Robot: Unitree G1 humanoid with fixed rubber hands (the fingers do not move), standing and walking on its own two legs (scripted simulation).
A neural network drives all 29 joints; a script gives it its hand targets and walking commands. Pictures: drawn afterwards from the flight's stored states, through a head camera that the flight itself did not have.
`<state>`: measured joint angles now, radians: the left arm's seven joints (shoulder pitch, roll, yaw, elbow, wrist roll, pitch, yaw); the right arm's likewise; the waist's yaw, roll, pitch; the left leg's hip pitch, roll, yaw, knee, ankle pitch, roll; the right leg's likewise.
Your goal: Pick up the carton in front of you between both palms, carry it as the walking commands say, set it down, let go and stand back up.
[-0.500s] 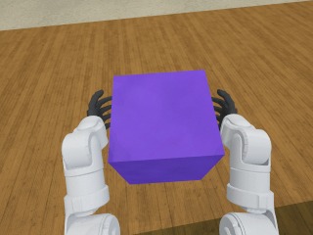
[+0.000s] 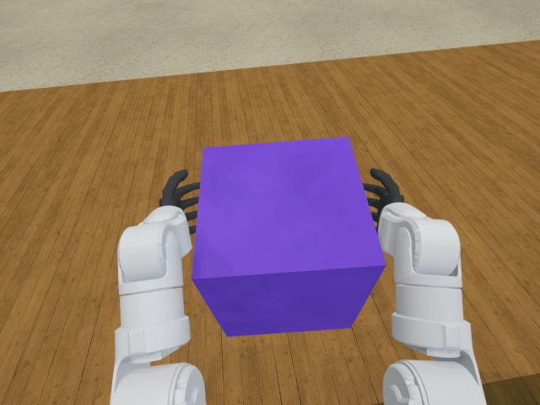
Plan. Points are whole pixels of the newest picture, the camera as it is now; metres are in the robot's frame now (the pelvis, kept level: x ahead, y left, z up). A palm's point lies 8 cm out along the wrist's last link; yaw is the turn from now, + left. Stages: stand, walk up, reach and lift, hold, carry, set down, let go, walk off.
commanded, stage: carry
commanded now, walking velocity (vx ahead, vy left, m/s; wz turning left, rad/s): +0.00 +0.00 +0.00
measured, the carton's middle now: (282, 245) +0.34 +0.00 +0.05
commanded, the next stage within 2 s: none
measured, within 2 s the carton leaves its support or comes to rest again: neither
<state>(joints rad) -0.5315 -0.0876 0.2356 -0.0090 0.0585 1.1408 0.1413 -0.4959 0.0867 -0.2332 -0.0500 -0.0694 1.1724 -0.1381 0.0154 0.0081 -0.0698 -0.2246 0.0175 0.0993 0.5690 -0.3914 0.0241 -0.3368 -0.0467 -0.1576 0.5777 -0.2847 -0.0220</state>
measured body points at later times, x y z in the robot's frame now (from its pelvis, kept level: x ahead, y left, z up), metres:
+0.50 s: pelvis +0.05 -0.03 +0.00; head +0.05 -0.02 +0.45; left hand +0.38 +0.14 +0.10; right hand +0.40 -0.16 +0.10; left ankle +0.00 +0.09 -0.67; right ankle +0.01 -0.10 -0.73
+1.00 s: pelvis +0.28 +0.03 +0.00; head +0.32 +0.04 +0.45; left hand +0.64 +0.16 +0.09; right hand +0.62 -0.14 +0.09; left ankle +0.25 +0.09 -0.73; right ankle +0.33 -0.11 -0.67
